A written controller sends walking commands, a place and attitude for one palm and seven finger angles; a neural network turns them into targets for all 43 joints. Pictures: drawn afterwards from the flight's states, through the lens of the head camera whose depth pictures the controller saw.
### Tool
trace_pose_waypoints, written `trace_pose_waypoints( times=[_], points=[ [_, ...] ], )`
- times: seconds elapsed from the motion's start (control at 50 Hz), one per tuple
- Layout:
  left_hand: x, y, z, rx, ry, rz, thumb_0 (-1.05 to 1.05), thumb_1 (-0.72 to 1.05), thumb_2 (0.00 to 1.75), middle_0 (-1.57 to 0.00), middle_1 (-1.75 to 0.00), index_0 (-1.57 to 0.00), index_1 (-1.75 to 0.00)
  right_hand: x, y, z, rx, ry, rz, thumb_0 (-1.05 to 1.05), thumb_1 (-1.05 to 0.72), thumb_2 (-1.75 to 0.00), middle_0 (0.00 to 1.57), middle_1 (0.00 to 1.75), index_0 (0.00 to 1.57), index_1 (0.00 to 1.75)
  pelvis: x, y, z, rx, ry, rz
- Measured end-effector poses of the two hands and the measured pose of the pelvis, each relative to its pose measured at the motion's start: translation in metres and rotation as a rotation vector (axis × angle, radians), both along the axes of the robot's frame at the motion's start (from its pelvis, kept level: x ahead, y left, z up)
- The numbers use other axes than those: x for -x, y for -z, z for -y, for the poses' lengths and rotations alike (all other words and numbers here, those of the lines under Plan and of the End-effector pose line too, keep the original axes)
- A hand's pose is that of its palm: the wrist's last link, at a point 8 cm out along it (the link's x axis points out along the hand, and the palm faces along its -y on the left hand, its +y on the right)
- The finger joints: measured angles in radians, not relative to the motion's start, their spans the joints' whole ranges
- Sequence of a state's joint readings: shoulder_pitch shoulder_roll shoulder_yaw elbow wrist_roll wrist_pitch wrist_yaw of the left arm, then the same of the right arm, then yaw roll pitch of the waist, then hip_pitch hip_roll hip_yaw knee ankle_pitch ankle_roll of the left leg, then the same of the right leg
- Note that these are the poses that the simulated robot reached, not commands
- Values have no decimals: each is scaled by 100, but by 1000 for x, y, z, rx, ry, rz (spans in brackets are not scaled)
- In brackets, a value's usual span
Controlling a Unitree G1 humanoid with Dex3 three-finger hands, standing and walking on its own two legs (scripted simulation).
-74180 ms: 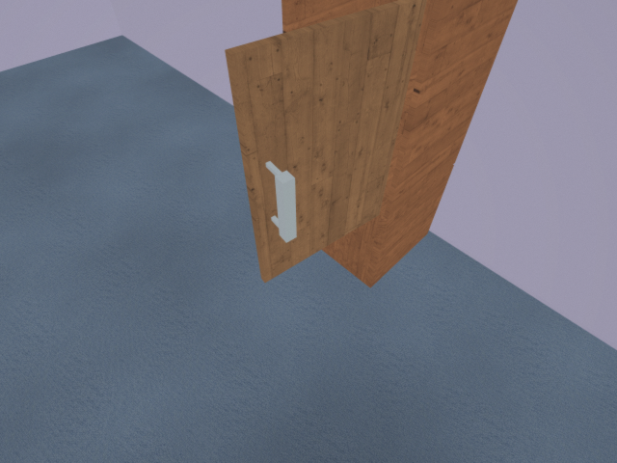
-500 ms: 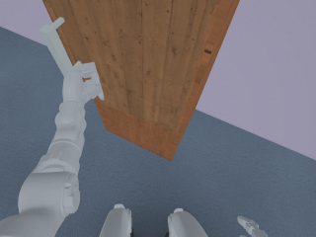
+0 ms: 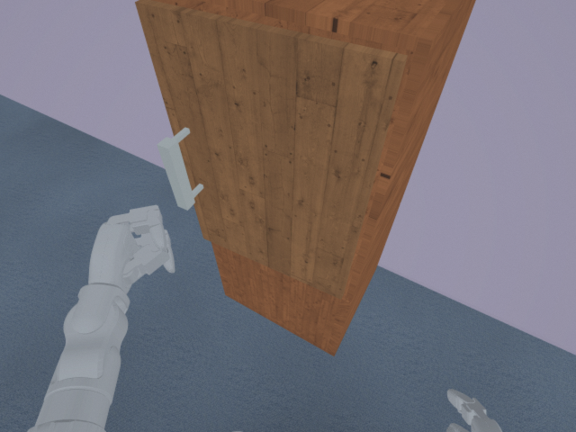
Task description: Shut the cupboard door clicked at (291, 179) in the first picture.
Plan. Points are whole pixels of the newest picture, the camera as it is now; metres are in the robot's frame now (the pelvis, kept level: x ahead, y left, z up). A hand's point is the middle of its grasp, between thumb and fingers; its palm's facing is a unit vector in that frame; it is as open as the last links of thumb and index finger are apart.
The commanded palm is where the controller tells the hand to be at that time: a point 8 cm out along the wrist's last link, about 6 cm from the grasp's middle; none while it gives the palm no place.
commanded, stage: draw the hand back to the body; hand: left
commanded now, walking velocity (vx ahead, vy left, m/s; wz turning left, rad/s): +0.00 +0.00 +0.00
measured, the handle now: (185, 169) +0.61 +0.23 -0.01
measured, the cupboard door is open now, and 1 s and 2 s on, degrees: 3 3 3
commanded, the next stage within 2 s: step back with the hand held close in 1.04 s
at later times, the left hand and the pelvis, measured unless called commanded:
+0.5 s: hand (33, 288) +0.24 +0.26 +0.17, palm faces +0.37 -0.87 -0.33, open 4.9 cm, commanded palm +0.18 +0.30 +0.19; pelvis +0.02 +0.02 +0.04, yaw +1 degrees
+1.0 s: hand (7, 306) +0.20 +0.25 +0.20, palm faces +0.46 -0.80 -0.39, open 7.4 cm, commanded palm +0.15 +0.29 +0.22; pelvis +0.02 -0.01 +0.04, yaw +2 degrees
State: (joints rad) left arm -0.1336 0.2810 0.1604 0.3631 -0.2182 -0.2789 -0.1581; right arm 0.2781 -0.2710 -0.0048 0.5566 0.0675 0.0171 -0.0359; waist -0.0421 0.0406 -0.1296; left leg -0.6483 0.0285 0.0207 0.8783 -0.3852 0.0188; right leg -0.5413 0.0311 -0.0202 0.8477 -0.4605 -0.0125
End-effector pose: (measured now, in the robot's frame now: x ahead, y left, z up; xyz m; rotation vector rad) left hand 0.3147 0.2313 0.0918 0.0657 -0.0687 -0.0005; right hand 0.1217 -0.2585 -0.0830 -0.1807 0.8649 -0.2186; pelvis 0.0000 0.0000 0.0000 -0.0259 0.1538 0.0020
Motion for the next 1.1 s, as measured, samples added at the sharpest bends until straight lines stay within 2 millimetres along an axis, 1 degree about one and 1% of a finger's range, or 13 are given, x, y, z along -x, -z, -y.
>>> trace_pose_waypoints(
  times=[0.12, 0.22, 0.32, 0.42, 0.5, 0.58, 0.7, 0.74, 0.78, 0.84, 0.92, 1.02, 1.1],
  points=[
    [40, -16, -17, -130, -130, -81, 2, 89, 90, -116, -134, -115, -134, -46, -30, -22, 4, -36, 107, 1, -90, -90, 20, 30, 20, 30, -2, -17, -7, -6, -9, 70],
    [63, -35, -33, -165, -226, -87, 2, 89, 90, -104, -121, -103, -121, -74, -48, -49, -11, -106, 175, 1, -90, -90, 20, 30, 20, 30, -4, -28, -12, -7, -21, 121],
    [82, -61, -47, -193, -296, -47, 2, 89, 90, -91, -107, -90, -107, -87, -58, -71, -43, -163, 213, 1, -90, -90, 21, 30, 20, 30, -9, -35, -15, -11, -24, 160],
    [102, -82, -59, -236, -347, -21, 2, 89, 90, -77, -92, -76, -92, -89, -57, -81, -73, -192, 210, 1, -90, -90, 21, 30, 20, 30, -15, -40, -17, -16, -21, 185],
    [118, -93, -68, -274, -391, -20, 2, 89, 90, -66, -80, -65, -80, -84, -52, -79, -77, -200, 182, 1, -90, -90, 21, 30, 20, 30, -18, -43, -16, -19, -21, 195],
    [134, -107, -76, -325, -438, -3, 2, 89, 90, -55, -68, -55, -68, -79, -47, -71, -68, -197, 157, 1, -90, -90, 21, 30, 20, 30, -20, -44, -13, -20, -22, 199],
    [158, -136, -80, -416, -497, 65, 2, 89, 90, -39, -50, -38, -50, -76, -43, -55, -55, -178, 158, 1, -90, -90, 21, 30, 20, 30, -23, -44, -8, -22, -23, 202],
    [163, -141, -80, -430, -514, 79, 2, 89, 90, -34, -45, -34, -45, -77, -43, -50, -53, -174, 164, 1, -90, -90, 21, 30, 20, 30, -23, -44, -6, -23, -25, 205],
    [165, -139, -79, -423, -529, 74, 2, 89, 90, -30, -41, -30, -41, -78, -43, -46, -51, -172, 168, 1, -90, -90, 21, 30, 20, 30, -22, -44, -4, -25, -27, 208],
    [163, -128, -76, -391, -538, 41, 1, 89, 90, -26, -36, -26, -36, -80, -43, -41, -45, -171, 170, 1, -90, -90, 21, 30, 20, 30, -20, -44, 0, -28, -30, 208],
    [158, -117, -65, -357, -518, 13, 2, 89, 90, -23, -33, -23, -33, -81, -45, -35, -37, -166, 179, 1, -90, -90, 21, 30, 20, 30, -20, -44, 6, -32, -29, 207],
    [155, -126, -52, -371, -480, 61, 2, 89, 90, -22, -31, -21, -31, -84, -50, -29, -33, -158, 212, 1, -90, -90, 21, 30, 20, 30, -23, -44, 12, -32, -25, 211],
    [155, -136, -51, -398, -481, 97, 2, 89, 90, -22, -31, -21, -31, -87, -51, -27, -43, -151, 227, 1, -90, -90, 21, 30, 20, 30, -24, -43, 15, -32, -23, 216]
  ],
)
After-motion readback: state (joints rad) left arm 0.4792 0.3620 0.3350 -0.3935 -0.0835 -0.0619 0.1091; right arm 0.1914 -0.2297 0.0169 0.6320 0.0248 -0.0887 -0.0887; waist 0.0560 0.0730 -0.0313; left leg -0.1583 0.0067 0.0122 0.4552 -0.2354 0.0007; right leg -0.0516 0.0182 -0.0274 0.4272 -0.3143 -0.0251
